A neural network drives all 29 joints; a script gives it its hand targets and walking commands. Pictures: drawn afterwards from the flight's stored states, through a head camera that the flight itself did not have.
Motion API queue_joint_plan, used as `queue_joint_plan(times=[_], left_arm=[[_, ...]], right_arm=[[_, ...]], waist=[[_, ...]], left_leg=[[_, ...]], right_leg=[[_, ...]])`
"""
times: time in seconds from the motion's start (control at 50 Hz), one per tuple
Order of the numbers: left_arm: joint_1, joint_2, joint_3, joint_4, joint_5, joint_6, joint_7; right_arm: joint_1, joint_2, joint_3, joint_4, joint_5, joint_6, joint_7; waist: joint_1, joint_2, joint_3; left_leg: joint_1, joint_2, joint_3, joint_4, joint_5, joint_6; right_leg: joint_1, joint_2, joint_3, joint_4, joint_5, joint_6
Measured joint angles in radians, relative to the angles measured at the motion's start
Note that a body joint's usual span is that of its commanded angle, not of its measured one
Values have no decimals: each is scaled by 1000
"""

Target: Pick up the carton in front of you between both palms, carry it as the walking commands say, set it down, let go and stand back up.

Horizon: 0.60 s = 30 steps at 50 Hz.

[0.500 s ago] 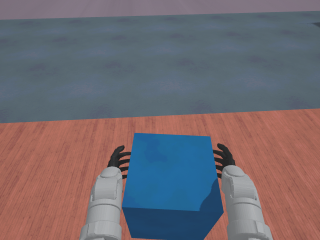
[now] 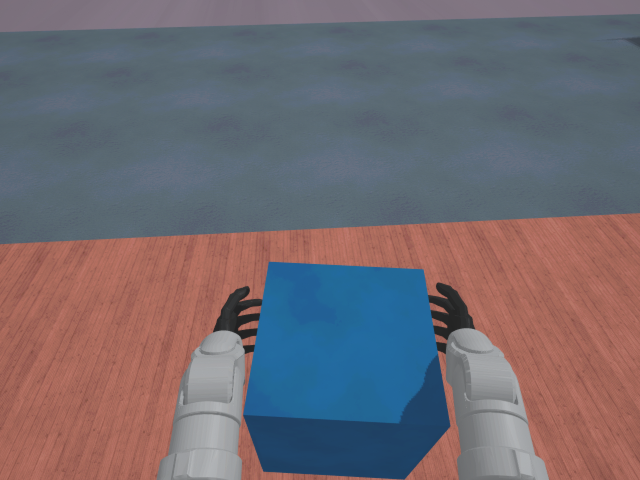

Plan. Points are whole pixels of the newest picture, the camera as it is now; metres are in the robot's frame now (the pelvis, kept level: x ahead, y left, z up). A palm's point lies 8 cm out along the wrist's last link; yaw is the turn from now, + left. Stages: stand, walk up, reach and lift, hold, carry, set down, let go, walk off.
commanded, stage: reach and lift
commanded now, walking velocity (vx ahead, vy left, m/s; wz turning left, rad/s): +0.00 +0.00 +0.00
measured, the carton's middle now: (339, 375) +0.29 +0.00 -0.05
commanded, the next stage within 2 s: hold in 0.32 s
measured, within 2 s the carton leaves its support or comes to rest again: neither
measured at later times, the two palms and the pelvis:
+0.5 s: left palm (225, 339) +0.28 +0.15 +0.05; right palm (467, 336) +0.29 -0.15 +0.06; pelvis +0.00 +0.00 +0.00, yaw +0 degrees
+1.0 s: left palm (224, 340) +0.28 +0.15 +0.05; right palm (466, 338) +0.29 -0.15 +0.06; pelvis -0.01 +0.00 +0.00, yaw +0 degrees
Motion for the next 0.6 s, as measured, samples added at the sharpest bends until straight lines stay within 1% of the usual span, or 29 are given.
queue_joint_plan(times=[0.16, 0.34, 0.48, 0.6], left_arm=[[30, 7, -31, -31, -14, 25, 6], [35, 8, -38, -53, -19, 48, 6], [60, 14, -67, -123, -39, 92, 12], [30, 7, -45, -94, -19, 118, 2]], right_arm=[[31, -8, 32, -33, 13, 26, -5], [36, -9, 41, -56, 18, 51, -5], [60, -15, 73, -128, 37, 97, -10], [33, -9, 48, -100, 18, 121, -2]], waist=[[-1, 1, -5], [-1, 2, -2], [-5, 3, -6], [-4, 3, 5]], left_leg=[[27, 0, -3, -23, 3, 0], [42, 1, -5, -29, 6, -1], [72, 2, -8, -52, 18, -2], [79, 2, -5, -41, 18, -2]], right_leg=[[28, -1, -2, -23, 2, -1], [43, -1, -4, -28, 5, -2], [74, -1, -6, -52, 17, -2], [79, 0, -3, -39, 16, -3]])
